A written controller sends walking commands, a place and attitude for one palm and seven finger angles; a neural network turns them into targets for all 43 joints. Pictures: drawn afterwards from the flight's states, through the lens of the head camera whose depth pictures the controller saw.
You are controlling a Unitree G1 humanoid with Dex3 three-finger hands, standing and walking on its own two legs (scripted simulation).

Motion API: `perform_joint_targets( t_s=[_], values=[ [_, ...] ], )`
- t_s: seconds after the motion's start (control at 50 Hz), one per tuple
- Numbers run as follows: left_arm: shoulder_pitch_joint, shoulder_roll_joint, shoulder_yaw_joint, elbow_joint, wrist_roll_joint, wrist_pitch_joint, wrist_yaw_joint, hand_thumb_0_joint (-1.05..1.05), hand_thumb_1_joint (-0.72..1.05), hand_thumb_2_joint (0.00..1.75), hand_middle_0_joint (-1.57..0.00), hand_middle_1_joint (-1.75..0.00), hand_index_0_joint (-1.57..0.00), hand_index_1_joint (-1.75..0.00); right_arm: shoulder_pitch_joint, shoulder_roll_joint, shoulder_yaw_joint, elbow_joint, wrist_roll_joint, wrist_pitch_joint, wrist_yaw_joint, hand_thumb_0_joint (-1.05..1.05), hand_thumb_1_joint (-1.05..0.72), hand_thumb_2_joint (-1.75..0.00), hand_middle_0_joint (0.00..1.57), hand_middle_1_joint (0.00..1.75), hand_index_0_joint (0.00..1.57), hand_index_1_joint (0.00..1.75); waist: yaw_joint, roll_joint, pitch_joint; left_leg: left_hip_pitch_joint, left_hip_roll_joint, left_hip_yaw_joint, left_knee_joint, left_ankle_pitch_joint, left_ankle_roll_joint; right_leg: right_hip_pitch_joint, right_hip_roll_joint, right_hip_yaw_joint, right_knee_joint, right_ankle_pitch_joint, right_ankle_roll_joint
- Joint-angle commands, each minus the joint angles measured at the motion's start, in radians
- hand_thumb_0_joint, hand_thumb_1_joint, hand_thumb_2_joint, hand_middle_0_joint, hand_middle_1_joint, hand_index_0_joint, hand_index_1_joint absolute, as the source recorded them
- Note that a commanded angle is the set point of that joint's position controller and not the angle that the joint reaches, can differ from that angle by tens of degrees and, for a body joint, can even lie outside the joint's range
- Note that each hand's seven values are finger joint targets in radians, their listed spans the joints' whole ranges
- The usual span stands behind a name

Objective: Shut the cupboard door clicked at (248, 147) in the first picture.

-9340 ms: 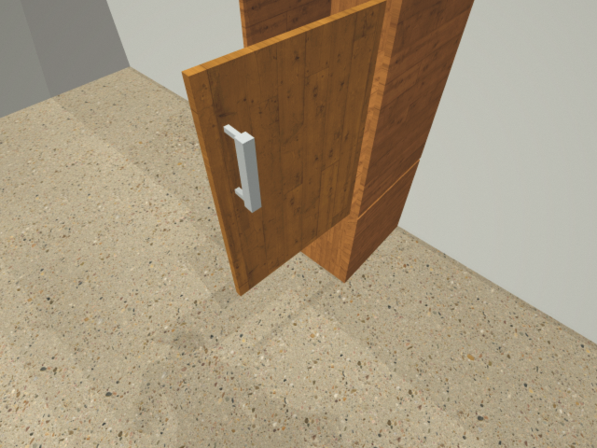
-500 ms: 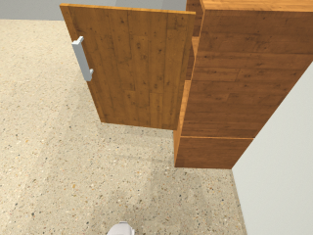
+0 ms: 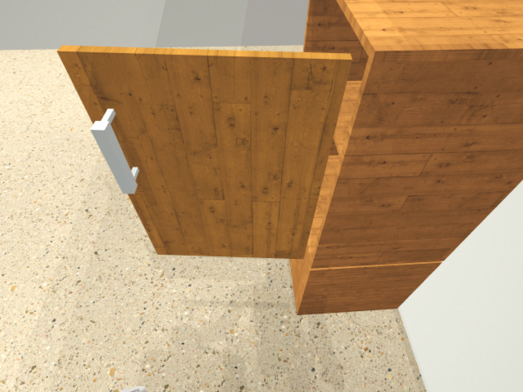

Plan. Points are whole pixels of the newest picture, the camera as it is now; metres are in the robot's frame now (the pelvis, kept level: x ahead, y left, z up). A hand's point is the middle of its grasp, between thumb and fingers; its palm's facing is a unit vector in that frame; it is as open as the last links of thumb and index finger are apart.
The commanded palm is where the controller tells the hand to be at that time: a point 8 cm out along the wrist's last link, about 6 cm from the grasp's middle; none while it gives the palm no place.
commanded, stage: come to a stop and stand still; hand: left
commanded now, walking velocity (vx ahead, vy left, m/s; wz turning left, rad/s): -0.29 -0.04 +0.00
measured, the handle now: (120, 153) +0.48 +0.28 +0.08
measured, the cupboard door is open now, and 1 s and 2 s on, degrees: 84 84 84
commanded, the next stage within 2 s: look again from close up in 0.90 s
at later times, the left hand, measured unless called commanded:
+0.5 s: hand out of the picture +0.04 +0.17 -0.18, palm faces +0.03 -0.96 -0.27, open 7.4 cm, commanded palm none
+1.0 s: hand out of the picture +0.01 +0.15 -0.15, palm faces -0.01 -0.97 -0.24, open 7.4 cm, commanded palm none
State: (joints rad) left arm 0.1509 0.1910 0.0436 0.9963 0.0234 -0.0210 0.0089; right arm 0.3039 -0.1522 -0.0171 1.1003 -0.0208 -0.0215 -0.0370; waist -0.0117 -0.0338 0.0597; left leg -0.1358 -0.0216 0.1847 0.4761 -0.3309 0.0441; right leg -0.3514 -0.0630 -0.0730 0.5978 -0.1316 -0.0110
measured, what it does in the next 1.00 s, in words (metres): stands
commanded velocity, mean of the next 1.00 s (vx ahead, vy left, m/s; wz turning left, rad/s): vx -0.05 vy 0.01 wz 0.00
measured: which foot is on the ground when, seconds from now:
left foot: down 0.00-1.00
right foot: down 0.00-1.00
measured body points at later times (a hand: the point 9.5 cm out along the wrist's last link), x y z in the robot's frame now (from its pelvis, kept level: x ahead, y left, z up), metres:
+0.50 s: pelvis +0.00 -0.02 -0.01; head +0.04 -0.03 +0.43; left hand +0.04 +0.22 -0.16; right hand +0.05 -0.25 -0.17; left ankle -0.03 +0.09 -0.73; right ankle -0.01 -0.12 -0.73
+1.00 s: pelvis -0.01 -0.03 +0.01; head +0.01 -0.06 +0.46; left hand +0.01 +0.20 -0.14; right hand -0.03 -0.27 -0.16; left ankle -0.02 +0.09 -0.73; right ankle -0.01 -0.12 -0.73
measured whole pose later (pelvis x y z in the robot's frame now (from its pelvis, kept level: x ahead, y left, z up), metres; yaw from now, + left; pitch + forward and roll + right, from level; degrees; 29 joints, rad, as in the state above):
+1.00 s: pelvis -0.01 -0.03 +0.01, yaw +0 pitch +0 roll +1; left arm 0.27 0.16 -0.01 1.06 0.01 -0.02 0.02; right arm 0.32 -0.20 0.00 1.09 -0.02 0.01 -0.02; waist -0.02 0.03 0.04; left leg -0.17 0.03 0.08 0.42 -0.24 -0.01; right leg -0.22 0.02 -0.02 0.47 -0.25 -0.05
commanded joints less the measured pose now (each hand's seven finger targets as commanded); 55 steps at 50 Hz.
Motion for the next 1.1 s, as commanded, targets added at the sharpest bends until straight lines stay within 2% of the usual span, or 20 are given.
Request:
perform_joint_targets(
  t_s=[0.0,0.04,0.08,0.14,0.2,0.24,0.28,0.34,0.36,0.38,0.4,0.42,0.44,0.48,0.52,0.56,0.64,0.7,0.82,1.08],
  values=[
    [0.122,0.155,0.006,0.018,-0.010,0.010,0.013,0.00,0.90,0.90,-0.20,-0.30,-0.20,-0.30,0.073,-0.074,-0.018,-0.035,0.024,0.014,0.002,0.00,-0.90,-0.90,0.20,0.30,0.20,0.30,0.001,-0.057,-0.079,-0.101,0.077,-0.102,0.019,0.083,-0.077,0.187,-0.251,0.187,-0.108,0.648,-0.151],
    [0.068,0.125,0.006,0.001,-0.014,0.021,0.025,0.00,0.90,0.90,-0.20,-0.30,-0.20,-0.30,0.094,-0.055,-0.019,-0.009,0.018,0.034,-0.002,0.00,-0.90,-0.90,0.20,0.30,0.20,0.30,-0.009,-0.083,-0.079,-0.057,0.103,-0.111,0.001,0.186,-0.071,0.154,-0.186,0.147,-0.089,0.557,-0.131],
    [0.075,0.124,0.010,-0.009,-0.016,0.025,0.034,0.00,0.90,0.90,-0.20,-0.30,-0.20,-0.30,0.096,-0.082,-0.028,-0.011,0.015,0.037,-0.006,0.00,-0.90,-0.90,0.20,0.30,0.20,0.30,0.004,-0.097,-0.141,-0.040,0.112,-0.104,0.055,0.371,-0.066,0.206,-0.172,0.126,-0.040,0.683,-0.109],
    [0.074,0.130,0.019,-0.022,-0.016,0.030,0.040,0.00,0.90,0.90,-0.20,-0.30,-0.20,-0.30,0.099,-0.096,-0.041,-0.021,0.016,0.042,-0.010,0.00,-0.90,-0.90,0.20,0.30,0.20,0.30,0.006,0.006,-0.191,0.014,0.129,-0.101,0.080,0.532,-0.065,0.201,-0.163,0.112,0.002,0.690,-0.106],
    [0.030,0.103,0.018,-0.054,-0.015,0.043,0.038,0.00,0.90,0.90,-0.20,-0.30,-0.20,-0.30,0.072,-0.116,-0.049,-0.046,0.005,0.050,-0.011,0.00,-0.90,-0.90,0.20,0.30,0.20,0.30,0.002,0.141,-0.148,0.010,0.223,-0.178,-0.006,0.659,-0.014,0.112,-0.070,0.055,0.062,0.317,-0.052],
    [0.000,0.059,0.018,-0.070,-0.011,0.057,0.038,0.00,0.90,0.90,-0.20,-0.30,-0.20,-0.30,0.039,-0.120,-0.050,-0.061,-0.007,0.046,-0.012,0.00,-0.90,-0.90,0.20,0.30,0.20,0.30,0.004,0.155,-0.061,-0.051,0.312,-0.251,-0.098,0.676,0.076,0.047,0.021,0.031,0.180,-0.211,-0.021],
    [-0.010,0.045,0.023,-0.078,-0.008,0.069,0.034,0.00,0.90,0.90,-0.20,-0.30,-0.20,-0.30,0.016,-0.132,-0.049,-0.070,-0.015,0.039,-0.018,0.00,-0.90,-0.90,0.20,0.30,0.20,0.30,0.001,0.176,0.000,-0.064,0.344,-0.273,-0.113,0.729,0.128,-0.028,0.040,0.064,0.274,-0.361,-0.014],
    [0.048,0.038,0.021,-0.059,-0.007,0.062,0.030,0.00,0.90,0.90,-0.20,-0.30,-0.20,-0.30,-0.043,-0.133,-0.046,-0.086,-0.014,0.033,-0.017,0.00,-0.90,-0.90,0.20,0.30,0.20,0.30,0.030,0.182,-0.010,-0.028,0.311,-0.219,-0.047,0.737,0.118,0.023,0.032,0.061,0.156,-0.277,-0.017],
    [0.163,0.087,0.007,0.002,-0.018,0.036,0.058,0.00,0.90,0.90,-0.20,-0.30,-0.20,-0.30,-0.105,-0.207,-0.065,-0.134,0.026,0.018,-0.001,0.00,-0.90,-0.90,0.20,0.30,0.20,0.30,0.065,0.187,-0.108,0.019,0.298,-0.178,0.185,0.965,0.051,0.016,-0.017,0.088,0.021,-0.137,-0.016],
    [0.178,0.114,0.019,-0.052,-0.011,0.014,0.055,0.00,0.90,0.90,-0.20,-0.30,-0.20,-0.30,-0.076,-0.127,-0.060,-0.198,0.015,0.015,0.014,0.00,-0.90,-0.90,0.20,0.30,0.20,0.30,0.067,0.050,-0.111,-0.101,0.192,-0.122,0.276,0.617,0.003,0.114,-0.061,0.206,-0.062,0.233,-0.060],
    [0.183,0.143,0.030,-0.048,-0.005,0.000,0.055,0.00,0.90,0.90,-0.20,-0.30,-0.20,-0.30,-0.038,-0.082,-0.050,-0.203,0.017,0.009,0.011,0.00,-0.90,-0.90,0.20,0.30,0.20,0.30,0.041,-0.065,-0.150,-0.189,0.096,-0.083,0.375,0.190,-0.029,0.226,-0.187,0.349,-0.069,0.655,-0.140],
    [0.176,0.154,0.019,-0.037,-0.004,-0.011,0.057,0.00,0.90,0.90,-0.20,-0.30,-0.20,-0.30,-0.024,-0.053,-0.041,-0.203,0.025,0.012,0.011,0.00,-0.90,-0.90,0.20,0.30,0.20,0.30,0.023,-0.106,-0.179,-0.246,0.046,-0.135,0.369,-0.183,-0.038,0.281,-0.247,0.359,-0.066,0.797,-0.219],
    [0.137,0.145,0.007,-0.056,0.001,-0.015,0.055,0.00,0.90,0.90,-0.20,-0.30,-0.20,-0.30,-0.026,-0.032,-0.037,-0.216,0.022,0.015,0.013,0.00,-0.90,-0.90,0.20,0.30,0.20,0.30,0.006,0.032,-0.181,-0.201,0.042,-0.152,0.230,-0.195,-0.042,0.277,-0.224,0.307,-0.049,0.799,-0.222],
    [0.083,0.132,0.002,-0.070,-0.005,-0.007,0.053,0.00,0.90,0.90,-0.20,-0.30,-0.20,-0.30,0.032,-0.049,-0.035,-0.181,0.018,0.021,0.019,0.00,-0.90,-0.90,0.20,0.30,0.20,0.30,-0.046,-0.083,-0.176,-0.053,0.043,-0.125,0.046,0.070,-0.033,0.182,-0.121,0.221,0.002,0.544,-0.119],
    [0.088,0.081,-0.009,-0.078,-0.019,0.001,0.050,0.00,0.90,0.90,-0.20,-0.30,-0.20,-0.30,0.044,-0.118,-0.039,-0.175,0.007,0.011,0.012,0.00,-0.90,-0.90,0.20,0.30,0.20,0.30,-0.033,0.011,-0.162,0.042,0.160,-0.218,0.035,0.377,0.007,0.071,-0.015,0.151,-0.017,0.174,-0.046],
    [0.098,0.077,-0.016,-0.061,-0.011,0.015,0.044,0.00,0.90,0.90,-0.20,-0.30,-0.20,-0.30,-0.045,-0.119,-0.029,-0.182,0.004,0.010,0.013,0.00,-0.90,-0.90,0.20,0.30,0.20,0.30,0.001,0.172,-0.031,-0.047,0.189,-0.243,-0.040,0.359,0.031,0.055,0.022,0.130,-0.047,-0.079,-0.028],
    [0.121,0.093,-0.032,-0.028,-0.008,0.002,0.031,0.00,0.90,0.90,-0.20,-0.30,-0.20,-0.30,-0.053,-0.096,-0.016,-0.180,0.007,0.025,0.020,0.00,-0.90,-0.90,0.20,0.30,0.20,0.30,-0.012,-0.049,0.078,-0.064,0.098,-0.181,-0.065,0.021,-0.011,-0.025,-0.035,0.239,-0.243,-0.185,-0.052],
    [0.115,0.110,-0.028,-0.030,-0.009,0.002,0.028,0.00,0.90,0.90,-0.20,-0.30,-0.20,-0.30,-0.010,-0.103,-0.012,-0.149,0.004,0.025,0.026,0.00,-0.90,-0.90,0.20,0.30,0.20,0.30,-0.022,-0.050,0.055,-0.010,0.085,-0.169,-0.060,0.020,-0.016,-0.062,-0.038,0.249,-0.302,-0.353,-0.049],
    [0.126,0.110,-0.024,-0.014,-0.014,-0.006,0.025,0.00,0.90,0.90,-0.20,-0.30,-0.20,-0.30,0.008,-0.102,-0.001,-0.110,0.002,0.008,0.024,0.00,-0.90,-0.90,0.20,0.30,0.20,0.30,-0.007,0.032,0.000,-0.028,0.100,-0.179,-0.116,0.048,-0.019,0.030,-0.032,0.224,-0.289,-0.275,-0.044],
    [0.141,0.098,-0.032,0.057,-0.021,-0.020,0.027,0.00,0.90,0.90,-0.20,-0.30,-0.20,-0.30,0.075,-0.098,0.020,-0.001,0.008,-0.012,0.012,0.00,-0.90,-0.90,0.20,0.30,0.20,0.30,0.012,0.027,-0.032,-0.049,0.122,-0.178,-0.136,0.174,-0.030,0.183,-0.044,0.179,-0.228,0.051,-0.052]
  ],
)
